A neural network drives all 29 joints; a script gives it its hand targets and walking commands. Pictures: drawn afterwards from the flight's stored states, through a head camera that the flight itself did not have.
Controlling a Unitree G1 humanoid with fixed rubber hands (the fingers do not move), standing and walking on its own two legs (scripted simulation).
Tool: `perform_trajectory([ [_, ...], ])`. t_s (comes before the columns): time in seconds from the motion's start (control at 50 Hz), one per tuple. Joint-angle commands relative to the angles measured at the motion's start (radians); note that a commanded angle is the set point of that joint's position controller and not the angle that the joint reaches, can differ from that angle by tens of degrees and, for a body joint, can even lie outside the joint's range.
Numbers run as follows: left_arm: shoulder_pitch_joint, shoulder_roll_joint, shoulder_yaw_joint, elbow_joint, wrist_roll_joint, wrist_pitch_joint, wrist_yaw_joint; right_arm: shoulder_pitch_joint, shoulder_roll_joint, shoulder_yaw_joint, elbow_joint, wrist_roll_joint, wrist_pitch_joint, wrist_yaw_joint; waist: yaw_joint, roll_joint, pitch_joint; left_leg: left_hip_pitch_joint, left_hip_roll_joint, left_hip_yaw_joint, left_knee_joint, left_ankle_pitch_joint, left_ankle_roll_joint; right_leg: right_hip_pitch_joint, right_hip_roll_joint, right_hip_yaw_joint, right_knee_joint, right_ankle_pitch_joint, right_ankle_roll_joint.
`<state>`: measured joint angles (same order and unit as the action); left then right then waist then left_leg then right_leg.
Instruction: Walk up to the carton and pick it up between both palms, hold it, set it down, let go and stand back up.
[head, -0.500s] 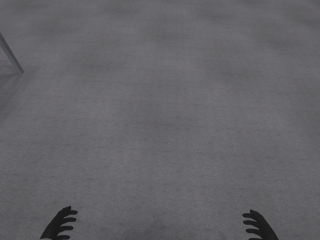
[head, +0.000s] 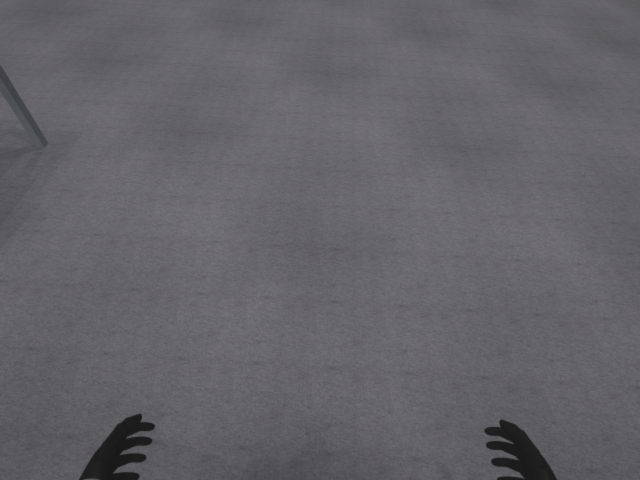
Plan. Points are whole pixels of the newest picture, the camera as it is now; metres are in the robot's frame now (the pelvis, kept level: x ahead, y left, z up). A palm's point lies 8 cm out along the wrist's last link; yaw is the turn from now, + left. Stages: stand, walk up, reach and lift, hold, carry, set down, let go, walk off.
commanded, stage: stand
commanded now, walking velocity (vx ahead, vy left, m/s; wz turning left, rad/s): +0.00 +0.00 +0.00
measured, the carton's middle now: out of the picture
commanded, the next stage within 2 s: walk up in 0.42 s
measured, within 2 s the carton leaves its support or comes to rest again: neither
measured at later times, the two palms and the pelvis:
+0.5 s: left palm out of the picture +0.13 +0.27 -0.09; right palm out of the picture +0.13 -0.27 -0.08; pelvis +0.00 +0.00 +0.00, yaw +0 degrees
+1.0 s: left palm out of the picture +0.11 +0.44 -0.09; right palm (469, 427) +0.20 -0.20 -0.08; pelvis +0.05 +0.09 -0.01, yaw +11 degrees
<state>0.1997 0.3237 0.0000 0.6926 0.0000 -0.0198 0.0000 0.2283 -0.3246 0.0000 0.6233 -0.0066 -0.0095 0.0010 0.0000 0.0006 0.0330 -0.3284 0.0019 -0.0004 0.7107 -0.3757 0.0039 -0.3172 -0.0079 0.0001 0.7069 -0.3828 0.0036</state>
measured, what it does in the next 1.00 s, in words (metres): steps to the left: left foot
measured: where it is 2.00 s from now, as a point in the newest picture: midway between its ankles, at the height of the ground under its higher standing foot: (225, 422)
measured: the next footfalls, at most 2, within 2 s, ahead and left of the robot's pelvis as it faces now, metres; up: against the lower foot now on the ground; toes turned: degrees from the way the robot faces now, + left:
left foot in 0.92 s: +0.12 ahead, +0.21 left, +0.00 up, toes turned +12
right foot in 1.34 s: +0.31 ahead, +0.06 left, +0.00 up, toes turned +15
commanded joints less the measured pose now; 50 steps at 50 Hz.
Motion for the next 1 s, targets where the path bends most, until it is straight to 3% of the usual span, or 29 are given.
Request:
perform_trajectory([
  [0.0,-0.056,0.228,0.090,-0.042,0.016,-0.043,0.009,-0.041,-0.205,-0.082,-0.009,-0.015,-0.056,-0.009,0.011,0.001,-0.074,0.016,0.099,-0.117,-0.161,0.202,0.088,0.044,-0.078,0.107,-0.118,0.217,-0.082],
  [0.04,-0.076,0.218,0.080,-0.045,0.021,-0.041,0.005,-0.028,-0.221,-0.091,0.003,-0.015,-0.057,-0.010,0.002,-0.006,-0.096,0.067,0.135,-0.139,-0.150,0.299,0.084,0.028,-0.072,0.078,-0.090,0.235,-0.069],
  [0.18,-0.073,0.220,0.079,-0.037,0.024,-0.031,0.013,-0.044,-0.202,-0.086,-0.007,-0.009,-0.057,-0.013,-0.003,0.003,-0.078,0.057,0.114,-0.110,-0.140,0.278,0.085,0.043,-0.071,0.085,-0.102,0.280,-0.078],
  [0.22,-0.076,0.211,0.082,-0.043,0.020,-0.036,0.015,-0.037,-0.212,-0.086,0.004,-0.013,-0.056,-0.016,0.005,-0.036,-0.110,0.053,0.116,-0.128,-0.163,0.297,0.091,0.058,-0.062,0.086,-0.092,0.257,-0.077],
  [0.24,-0.086,0.202,0.074,-0.036,0.023,-0.035,0.009,-0.078,-0.230,-0.093,-0.001,-0.015,-0.058,-0.012,0.006,0.005,-0.114,0.056,0.117,-0.129,-0.154,0.267,0.090,0.053,-0.069,0.091,-0.098,0.252,-0.078],
  [0.28,-0.099,0.198,0.076,-0.042,0.025,-0.040,0.007,-0.056,-0.240,-0.096,0.003,-0.017,-0.057,-0.012,-0.002,0.007,-0.102,0.060,0.108,-0.110,-0.150,0.269,0.071,0.034,-0.070,0.080,-0.098,0.261,-0.085],
  [0.32,-0.077,0.215,0.079,-0.028,0.019,-0.049,0.005,-0.066,-0.210,-0.088,0.016,-0.013,-0.056,-0.013,0.014,-0.026,-0.095,0.066,0.121,-0.124,-0.165,0.312,0.089,0.036,-0.071,0.092,-0.113,0.265,-0.077],
  [0.34,-0.078,0.221,0.077,-0.022,0.019,-0.044,0.008,-0.051,-0.234,-0.096,0.008,-0.014,-0.055,-0.011,-0.007,0.021,-0.086,0.084,0.116,-0.113,-0.173,0.308,0.073,0.016,-0.069,0.087,-0.100,0.265,-0.074],
  [0.36,-0.072,0.229,0.079,-0.020,0.025,-0.043,0.012,-0.056,-0.202,-0.088,0.006,-0.008,-0.054,-0.011,0.000,-0.016,-0.107,0.083,0.128,-0.140,-0.166,0.306,0.094,0.044,-0.069,0.083,-0.098,0.271,-0.075],
  [0.38,-0.081,0.219,0.085,-0.023,0.017,-0.040,0.008,-0.041,-0.230,-0.086,0.013,-0.011,-0.053,-0.014,0.005,0.015,-0.112,0.090,0.131,-0.134,-0.169,0.321,0.088,0.054,-0.066,0.088,-0.088,0.290,-0.078],
  [0.42,-0.073,0.234,0.084,-0.019,0.021,-0.037,0.006,-0.059,-0.215,-0.087,0.023,-0.005,-0.053,-0.013,0.013,-0.023,-0.115,0.067,0.113,-0.105,-0.154,0.298,0.082,0.069,-0.068,0.085,-0.108,0.283,-0.079],
  [0.48,-0.055,0.225,0.079,0.001,0.016,-0.041,0.007,-0.039,-0.220,-0.083,0.022,-0.006,-0.054,-0.017,0.016,0.008,-0.121,0.077,0.109,-0.117,-0.157,0.309,0.083,0.064,-0.076,0.099,-0.102,0.280,-0.077],
  [0.58,-0.070,0.228,0.077,-0.002,0.021,-0.039,0.013,-0.040,-0.215,-0.086,0.035,-0.010,-0.053,-0.017,-0.003,-0.032,-0.119,0.098,0.107,-0.095,-0.132,0.325,0.085,0.050,-0.082,0.108,-0.118,0.312,-0.084],
  [0.6,0.016,0.380,0.161,-0.016,0.008,-0.063,0.000,-0.030,-0.308,-0.135,-0.031,-0.043,-0.021,0.043,0.058,-0.024,-0.122,-0.214,0.119,-0.276,-0.134,0.091,0.113,0.269,-0.129,0.109,-0.166,-0.095,-0.129],
  [0.62,0.126,0.429,0.179,0.005,0.017,-0.079,0.008,-0.142,-0.297,-0.133,-0.082,-0.049,-0.003,0.087,0.118,-0.027,-0.094,-0.497,0.043,-0.215,-0.078,-0.050,0.064,0.481,-0.193,0.221,-0.315,-0.286,-0.181],
  [0.64,0.139,0.484,0.202,0.029,0.019,-0.082,0.017,-0.154,-0.241,-0.123,-0.097,-0.046,0.007,0.100,0.136,-0.285,-0.092,-0.590,0.025,-0.052,0.188,-0.117,0.039,0.536,-0.477,0.461,-0.513,-0.358,-0.266],
  [0.66,0.067,0.451,0.198,-0.009,0.025,-0.084,0.021,-0.152,-0.280,-0.129,-0.076,-0.064,0.015,0.102,0.099,-0.166,-0.077,-0.602,0.113,-0.022,0.325,-0.081,0.002,0.501,-0.549,0.442,-0.513,-0.228,-0.298],
  [0.68,-0.023,0.440,0.194,-0.029,0.021,-0.086,0.026,-0.102,-0.299,-0.138,-0.064,-0.065,0.018,0.108,0.055,-0.115,-0.060,-0.561,0.130,-0.044,0.348,-0.070,-0.012,0.442,-0.542,0.397,-0.487,-0.112,-0.291],
  [0.7,-0.020,0.438,0.189,-0.041,0.022,-0.086,0.028,-0.107,-0.304,-0.132,-0.057,-0.058,0.014,0.120,0.070,-0.103,-0.062,-0.475,0.148,-0.066,0.337,-0.075,-0.018,0.358,-0.531,0.349,-0.479,-0.122,-0.286],
  [0.76,-0.045,0.438,0.179,-0.024,0.024,-0.092,0.016,-0.114,-0.312,-0.156,-0.043,-0.042,0.013,0.154,0.047,-0.174,0.034,-0.321,0.140,-0.040,0.270,-0.057,-0.019,0.140,-0.428,0.193,-0.471,-0.154,-0.241],
  [0.8,-0.131,0.455,0.188,-0.040,0.037,-0.090,0.008,-0.039,-0.299,-0.155,-0.025,-0.038,0.025,0.165,-0.025,-0.239,0.043,-0.268,0.140,-0.007,0.239,-0.057,-0.008,0.113,-0.436,0.110,-0.477,-0.168,-0.228],
  [0.82,-0.172,0.475,0.190,-0.051,0.041,-0.085,0.003,0.014,-0.303,-0.150,-0.020,-0.034,0.029,0.165,-0.058,-0.306,0.034,-0.177,0.130,0.021,0.167,-0.054,-0.005,0.053,-0.391,0.003,-0.445,-0.183,-0.200],
  [0.86,-0.244,0.464,0.184,-0.037,0.054,-0.080,-0.005,0.146,-0.299,-0.152,0.036,-0.018,0.022,0.164,-0.126,-0.257,0.034,0.045,0.097,0.053,0.005,0.010,0.006,-0.093,-0.314,-0.093,-0.283,-0.268,-0.159],
  [0.88,-0.222,0.402,0.166,-0.031,0.054,-0.070,-0.009,0.231,-0.311,-0.155,0.079,-0.023,0.012,0.157,-0.152,-0.065,-0.041,0.233,0.047,0.024,-0.093,0.056,0.033,-0.175,-0.207,-0.166,-0.027,-0.246,-0.115],
  [0.9,-0.191,0.331,0.133,-0.035,0.046,-0.062,-0.018,0.343,-0.396,-0.183,0.126,-0.035,0.002,0.138,-0.206,0.212,-0.042,0.329,0.011,-0.174,-0.289,-0.105,0.090,-0.302,-0.064,-0.219,0.392,-0.207,-0.080],
  [0.92,-0.156,0.246,0.108,-0.065,0.029,-0.070,-0.020,0.319,-0.471,-0.189,0.099,-0.036,-0.009,0.117,-0.162,0.375,-0.020,0.403,0.169,-0.679,-0.451,-0.216,0.145,-0.546,0.043,-0.120,0.580,-0.230,-0.031],
  [0.94,-0.161,0.303,0.107,-0.057,0.015,-0.070,-0.022,0.238,-0.481,-0.187,0.079,-0.030,-0.011,0.112,-0.109,0.194,-0.004,0.339,0.241,-0.881,-0.561,-0.323,0.204,-0.546,0.011,-0.015,0.555,-0.183,-0.039],
  [0.96,-0.164,0.364,0.124,-0.065,0.032,-0.085,-0.023,0.163,-0.515,-0.186,0.031,-0.001,-0.007,0.107,-0.089,0.149,0.001,0.286,0.321,-1.042,-0.627,-0.426,0.282,-0.535,0.009,0.044,0.560,-0.196,-0.042],
  [0.98,-0.148,0.381,0.122,-0.023,0.028,-0.097,-0.026,0.115,-0.486,-0.180,0.028,0.005,-0.013,0.100,-0.038,0.058,0.041,0.246,0.295,-0.917,-0.590,-0.329,0.289,-0.473,-0.041,0.090,0.510,-0.104,-0.048],
])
